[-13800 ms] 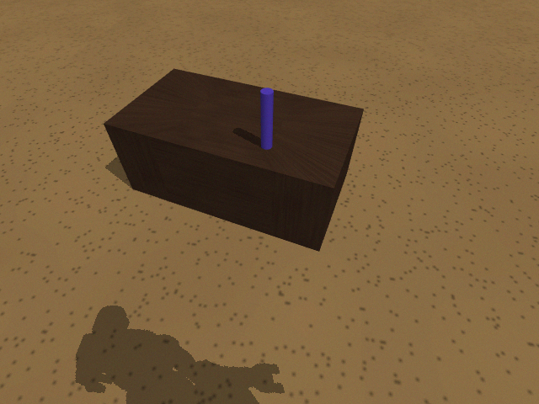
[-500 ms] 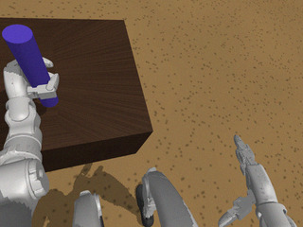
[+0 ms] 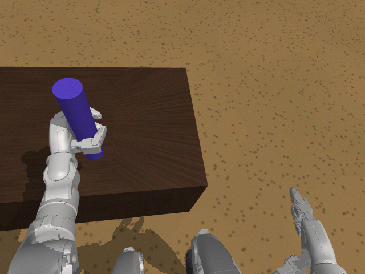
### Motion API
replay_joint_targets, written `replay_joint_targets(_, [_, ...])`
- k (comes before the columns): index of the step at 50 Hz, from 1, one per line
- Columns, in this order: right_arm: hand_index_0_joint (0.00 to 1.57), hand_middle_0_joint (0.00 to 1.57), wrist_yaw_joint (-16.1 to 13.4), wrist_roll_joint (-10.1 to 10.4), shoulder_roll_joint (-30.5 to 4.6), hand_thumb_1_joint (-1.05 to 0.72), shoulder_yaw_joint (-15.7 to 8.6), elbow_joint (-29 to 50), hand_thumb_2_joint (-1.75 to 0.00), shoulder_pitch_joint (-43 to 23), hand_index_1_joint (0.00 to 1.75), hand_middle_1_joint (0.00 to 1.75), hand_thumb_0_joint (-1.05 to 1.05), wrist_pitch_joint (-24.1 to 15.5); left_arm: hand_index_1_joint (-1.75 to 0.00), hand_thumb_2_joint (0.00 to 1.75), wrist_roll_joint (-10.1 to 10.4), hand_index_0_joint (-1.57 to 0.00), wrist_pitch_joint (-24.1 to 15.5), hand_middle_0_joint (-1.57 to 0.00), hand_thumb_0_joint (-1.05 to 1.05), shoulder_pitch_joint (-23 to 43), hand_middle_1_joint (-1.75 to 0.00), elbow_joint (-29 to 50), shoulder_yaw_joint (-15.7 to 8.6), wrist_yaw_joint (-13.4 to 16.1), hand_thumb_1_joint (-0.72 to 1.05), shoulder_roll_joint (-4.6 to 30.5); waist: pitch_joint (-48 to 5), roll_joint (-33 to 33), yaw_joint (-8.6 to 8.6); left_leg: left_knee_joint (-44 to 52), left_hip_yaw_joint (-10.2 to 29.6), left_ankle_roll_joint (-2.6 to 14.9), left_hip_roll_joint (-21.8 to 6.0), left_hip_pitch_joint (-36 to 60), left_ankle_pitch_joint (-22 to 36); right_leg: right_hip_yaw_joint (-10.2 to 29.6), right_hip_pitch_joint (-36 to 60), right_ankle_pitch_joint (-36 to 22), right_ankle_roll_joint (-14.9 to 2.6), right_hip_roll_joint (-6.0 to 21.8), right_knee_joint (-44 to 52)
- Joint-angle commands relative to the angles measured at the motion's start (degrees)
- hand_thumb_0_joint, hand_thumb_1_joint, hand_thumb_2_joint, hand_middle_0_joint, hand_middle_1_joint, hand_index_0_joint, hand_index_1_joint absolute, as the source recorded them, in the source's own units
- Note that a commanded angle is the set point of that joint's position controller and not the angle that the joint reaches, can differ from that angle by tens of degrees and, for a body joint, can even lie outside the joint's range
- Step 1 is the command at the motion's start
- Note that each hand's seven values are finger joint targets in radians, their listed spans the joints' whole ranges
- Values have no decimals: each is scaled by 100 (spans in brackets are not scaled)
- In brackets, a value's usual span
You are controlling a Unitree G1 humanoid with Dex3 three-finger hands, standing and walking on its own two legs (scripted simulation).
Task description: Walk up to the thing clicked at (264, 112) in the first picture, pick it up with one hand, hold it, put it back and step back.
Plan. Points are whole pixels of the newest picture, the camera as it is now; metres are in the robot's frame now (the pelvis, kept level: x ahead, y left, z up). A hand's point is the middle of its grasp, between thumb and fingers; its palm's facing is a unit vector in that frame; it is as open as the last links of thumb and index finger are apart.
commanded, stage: lift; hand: left
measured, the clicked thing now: (84, 127) +0.44 +0.17 +0.03
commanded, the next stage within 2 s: hold in 0.76 s
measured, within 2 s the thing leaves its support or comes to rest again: neither
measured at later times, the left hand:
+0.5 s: hand (87, 148) +0.37 +0.15 +0.06, palm faces +0.08 -1.00 -0.02, open 6.2 cm
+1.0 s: hand (81, 153) +0.35 +0.16 +0.08, palm faces +0.09 -1.00 -0.02, open 6.2 cm
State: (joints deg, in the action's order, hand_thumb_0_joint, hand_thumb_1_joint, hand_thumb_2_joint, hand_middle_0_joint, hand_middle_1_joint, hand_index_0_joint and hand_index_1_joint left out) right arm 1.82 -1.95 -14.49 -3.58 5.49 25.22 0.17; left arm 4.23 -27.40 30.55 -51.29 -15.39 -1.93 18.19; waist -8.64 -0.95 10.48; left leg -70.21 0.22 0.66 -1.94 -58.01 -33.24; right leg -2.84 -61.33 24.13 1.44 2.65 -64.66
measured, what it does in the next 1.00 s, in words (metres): stands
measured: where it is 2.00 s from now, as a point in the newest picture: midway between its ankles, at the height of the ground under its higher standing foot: outside the picture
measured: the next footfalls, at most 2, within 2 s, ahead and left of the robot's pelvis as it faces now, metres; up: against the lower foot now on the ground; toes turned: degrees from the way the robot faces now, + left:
none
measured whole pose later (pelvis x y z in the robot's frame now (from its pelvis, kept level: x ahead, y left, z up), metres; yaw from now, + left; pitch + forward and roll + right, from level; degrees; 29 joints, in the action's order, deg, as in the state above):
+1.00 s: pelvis +0.01 -0.01 +0.05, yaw +0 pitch +11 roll +0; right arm -1.4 0.5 -13.2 -3.5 -1.8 26.2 1.2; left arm 8.2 -19.0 7.7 -24.6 -7.6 -1.4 11.2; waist -5.2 -1.3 2.9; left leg -54.8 -1.4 0.2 -1.0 -37.1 -28.4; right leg -1.7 -42.0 21.2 1.2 3.1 -52.7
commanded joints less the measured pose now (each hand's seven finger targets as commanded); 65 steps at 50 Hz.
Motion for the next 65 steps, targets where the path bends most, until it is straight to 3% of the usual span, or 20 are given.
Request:
replay_joint_targets(1, [5, 5, -147, 52, -877, 56, -576, 999, -5, 146, 5, 5, 0, -246, -147, 136, 168, -140, -402, -140, 0, 2043, -146, 1865, 69, 39, 49, 633, -2523, 758, -137, 1343, 213, -213, 126, 1844, 2502, -16, 1851, -1668, -305, -324, 680])
replay_joint_targets(2, [5, 5, -171, 68, -977, 56, -689, 1046, -5, 153, 5, 5, 0, -241, -147, 135, 176, -141, -398, -140, 0, 2035, -146, 2107, 82, 46, 50, 695, -2557, 821, -141, 1411, 223, -225, 119, 1983, 2494, -18, 1876, -1645, -308, -320, 703])
replay_joint_targets(7, [5, 5, -197, 112, -808, 56, -582, 749, -5, 371, 5, 5, 0, -159, -148, 137, 311, -141, -238, -140, 0, 1344, -148, 2327, 203, -6, 47, 369, -2194, 499, -331, 1618, 128, -179, 180, 1959, 2353, 44, 2264, -1674, -265, -267, 910])
replay_joint_targets(9, [5, 5, -212, 133, -871, 56, -606, 1049, -5, 226, 5, 5, 0, -166, -146, 135, 306, -139, -227, -138, 0, 1418, -145, 2780, 132, 28, 46, 546, -2227, 463, -397, 1730, 113, -178, 185, 2068, 2208, 53, 2381, -1555, -260, -258, 1018])
replay_joint_targets(11, [5, 5, -224, 132, -696, 56, -487, 790, -5, 396, 5, 5, 0, -130, -147, 135, 326, -139, -195, -138, 0, 1302, -146, 2986, 325, 20, 45, 310, -2086, 558, -401, 1788, 86, -186, 206, 2117, 2157, 68, 2397, -1523, -261, -241, 1067])
replay_joint_targets(14, [5, 5, -265, 143, -795, 56, -568, 880, -5, 311, 5, 5, 0, -141, -145, 135, 365, -137, -112, -136, 0, 905, -144, 2986, 278, 4, 45, 312, -1968, 318, -483, 1862, 24, -158, 224, 2134, 2166, 99, 2592, -1582, -241, -225, 1197])
replay_joint_targets(15, [5, 5, -256, 137, -683, 56, -451, 779, -5, 329, 5, 5, 0, -130, -146, 135, 353, -138, -111, -137, 0, 888, -145, 3181, 425, -10, 45, 178, -2002, 459, -505, 1902, 42, -176, 213, 2210, 2185, 93, 2554, -1569, -254, -221, 1174])
replay_joint_targets(18, [5, 5, -284, 141, -727, 56, -475, 848, -5, 229, 5, 5, 0, -137, -145, 134, 370, -138, -53, -137, 0, 887, -144, 3476, 345, 22, 45, 331, -1959, 441, -586, 1952, 13, -175, 228, 2261, 2264, 107, 2685, -1636, -244, -203, 1270])
replay_joint_targets(22, [5, 5, -317, 149, -715, 56, -530, 632, -5, 288, 5, 5, 0, -108, -147, 136, 425, -138, 18, -137, 0, 408, -146, 3492, 341, 41, 44, 202, -1805, 336, -626, 2073, -33, -132, 256, 2186, 1920, 153, 2873, -1445, -226, -177, 1424])
replay_joint_targets(29, [5, 5, -380, 206, -701, 56, -526, 613, -5, 139, 5, 5, 0, -103, -149, 136, 440, -140, 123, -139, 0, 199, -148, 3835, 421, 79, 42, 173, -1557, 73, -651, 2246, -101, -53, 275, 2188, 1650, 206, 3141, -1318, -173, -155, 1675])
replay_joint_targets(37, [5, 5, -376, 212, -581, 57, -424, 415, -5, 137, 5, 5, 0, -160, -147, 136, 455, -139, 165, -138, 0, -104, -146, 3951, 472, 56, 49, 31, -1373, 125, -702, 2409, -80, -85, 266, 2329, 1639, 161, 3130, -1245, -182, -163, 1781])
replay_joint_targets(43, [5, 5, -406, 218, -685, 56, -511, 342, -5, 92, 5, 5, 0, -202, -147, 136, 536, -139, 181, -138, 0, -271, -147, 4222, 397, 40, 46, 92, -1516, 165, -757, 2441, -61, -137, 240, 2521, 2081, 130, 3298, -1561, -208, -183, 1759])
replay_joint_targets(46, [5, 5, -403, 229, -599, 55, -397, 326, -5, 170, 5, 5, 0, -216, -145, 130, 520, -140, 216, -139, 0, -308, -145, 4400, 523, 53, 53, 4, -1585, 268, -728, 2425, -69, -149, 230, 2656, 2344, 138, 3338, -1774, -226, -176, 1721])
replay_joint_targets(48, [5, 5, -415, 234, -710, 55, -504, 395, -5, 35, 5, 5, 0, -219, -143, 129, 515, -139, 271, -138, 0, -385, -143, 4330, 464, 89, 52, 63, -1480, 205, -771, 2472, -57, -151, 231, 2620, 2324, 127, 3404, -1744, -224, -175, 1755])
replay_joint_targets(50, [5, 5, -392, 235, -550, 55, -395, 237, -5, 94, 5, 5, 0, -200, -143, 129, 501, -138, 292, -137, 0, -455, -143, 4421, 512, 82, 53, 2, -1435, 226, -812, 2498, -76, -139, 245, 2576, 2254, 144, 3423, -1701, -223, -161, 1788])
replay_joint_targets(52, [5, 5, -431, 245, -727, 55, -596, 298, -5, 64, 5, 5, 0, -207, -146, 131, 508, -140, 330, -139, 0, -458, -145, 4432, 488, 93, 53, 33, -1461, 172, -733, 2513, -106, -114, 255, 2630, 2165, 163, 3452, -1690, -206, -160, 1851])
replay_joint_targets(55, [5, 5, -385, 253, -448, 56, -288, 132, -5, 56, 5, 5, 0, -221, -144, 129, 493, -140, 367, -139, 0, -506, -144, 4519, 617, 84, 54, -72, -1161, 337, -831, 2635, -60, -153, 241, 2568, 2045, 105, 3321, -1475, -218, -170, 1897])
replay_joint_targets(57, [5, 5, -417, 276, -614, 56, -457, 149, -5, 25, 5, 5, 0, -249, -144, 129, 506, -140, 370, -139, 0, -546, -144, 4526, 510, 79, 56, 58, -1264, 211, -798, 2663, -44, -136, 225, 2669, 1997, 97, 3375, -1439, -212, -184, 1912])
replay_joint_targets(60, [5, 5, -408, 264, -550, 56, -392, 56, -5, 42, 5, 5, 0, -264, -144, 130, 563, -140, 395, -139, 0, -690, -144, 4575, 533, 45, 56, -33, -1261, 241, -849, 2645, -49, -152, 230, 2656, 2193, 94, 3474, -1604, -218, -174, 1909])
replay_joint_targets(65, [5, 5, -438, 298, -513, 56, -374, -33, -5, 24, 5, 5, 0, -289, -144, 130, 580, -139, 414, -138, 0, -574, -144, 5065, 524, 69, 53, 54, -1295, 305, -846, 2732, -64, -132, 244, 2782, 2000, 104, 3538, -1463, -210, -182, 1987])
